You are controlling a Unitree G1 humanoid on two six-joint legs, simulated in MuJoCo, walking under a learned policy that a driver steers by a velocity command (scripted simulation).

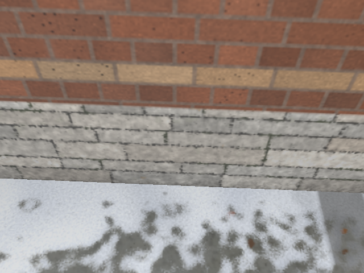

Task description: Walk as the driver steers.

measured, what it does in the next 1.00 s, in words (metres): steps on the spot, turning right: left foot, then right foot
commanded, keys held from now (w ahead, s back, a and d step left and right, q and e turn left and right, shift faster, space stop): e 1.00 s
